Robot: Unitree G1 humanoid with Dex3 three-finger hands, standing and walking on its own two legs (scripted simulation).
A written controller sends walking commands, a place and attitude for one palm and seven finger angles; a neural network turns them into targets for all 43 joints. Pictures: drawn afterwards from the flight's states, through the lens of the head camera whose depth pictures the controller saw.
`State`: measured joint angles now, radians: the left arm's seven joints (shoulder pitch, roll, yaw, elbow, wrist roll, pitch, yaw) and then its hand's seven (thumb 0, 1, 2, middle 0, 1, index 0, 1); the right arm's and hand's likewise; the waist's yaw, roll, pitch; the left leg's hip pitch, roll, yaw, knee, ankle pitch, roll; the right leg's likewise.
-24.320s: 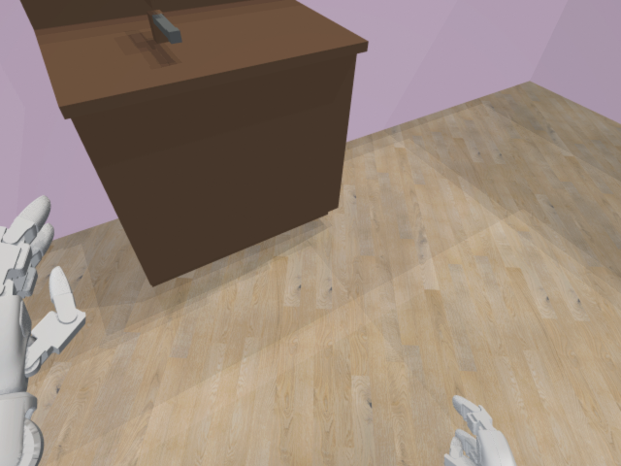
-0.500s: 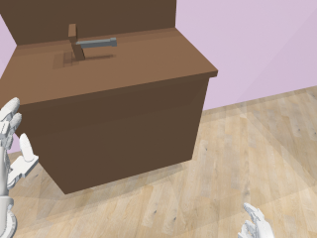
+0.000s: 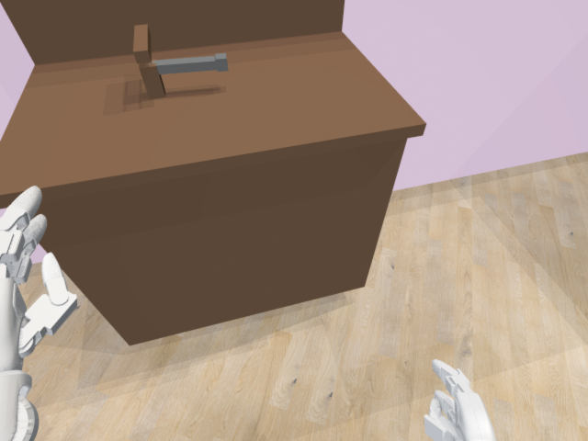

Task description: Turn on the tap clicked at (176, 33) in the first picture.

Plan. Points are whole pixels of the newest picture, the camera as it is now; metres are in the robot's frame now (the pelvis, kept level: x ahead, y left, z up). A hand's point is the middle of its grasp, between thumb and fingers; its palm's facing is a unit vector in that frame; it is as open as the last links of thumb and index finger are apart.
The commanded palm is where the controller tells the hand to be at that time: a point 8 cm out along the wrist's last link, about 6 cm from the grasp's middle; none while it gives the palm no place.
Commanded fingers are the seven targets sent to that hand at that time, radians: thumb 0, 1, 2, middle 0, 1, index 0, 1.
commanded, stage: stand and check the lever's angle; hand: left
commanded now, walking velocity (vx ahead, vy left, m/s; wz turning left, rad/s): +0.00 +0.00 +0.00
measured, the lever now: (221, 62) +0.84 +0.22 +0.11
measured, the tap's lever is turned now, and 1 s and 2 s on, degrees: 85 85 85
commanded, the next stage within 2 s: stand and wait in 0.02 s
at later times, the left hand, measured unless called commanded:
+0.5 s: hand (65, 286) +0.23 +0.25 +0.16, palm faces +0.39 -0.85 -0.36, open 7.4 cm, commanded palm +0.18 +0.30 +0.18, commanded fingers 0.00 0.90 0.90 -0.20 -0.30 -0.20 -0.30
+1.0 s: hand (61, 289) +0.22 +0.26 +0.16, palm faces +0.39 -0.85 -0.36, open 7.4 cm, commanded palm +0.18 +0.30 +0.18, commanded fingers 0.00 0.90 0.90 -0.20 -0.30 -0.20 -0.30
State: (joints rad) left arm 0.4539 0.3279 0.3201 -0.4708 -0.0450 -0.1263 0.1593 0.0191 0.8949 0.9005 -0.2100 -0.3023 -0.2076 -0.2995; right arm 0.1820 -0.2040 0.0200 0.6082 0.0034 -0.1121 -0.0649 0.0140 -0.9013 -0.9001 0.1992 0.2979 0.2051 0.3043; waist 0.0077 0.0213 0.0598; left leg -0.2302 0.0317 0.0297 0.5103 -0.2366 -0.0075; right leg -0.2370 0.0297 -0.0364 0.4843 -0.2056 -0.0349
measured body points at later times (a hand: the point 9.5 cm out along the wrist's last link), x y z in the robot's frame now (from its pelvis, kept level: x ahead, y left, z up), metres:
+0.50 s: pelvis +0.01 +0.02 +0.00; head +0.02 +0.02 +0.45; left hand +0.20 +0.30 +0.18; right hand +0.19 -0.21 -0.08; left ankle +0.03 +0.12 -0.74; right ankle +0.04 -0.10 -0.74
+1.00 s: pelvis +0.01 +0.02 +0.01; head +0.01 +0.01 +0.46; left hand +0.20 +0.30 +0.18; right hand +0.18 -0.22 -0.08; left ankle +0.03 +0.12 -0.74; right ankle +0.04 -0.10 -0.74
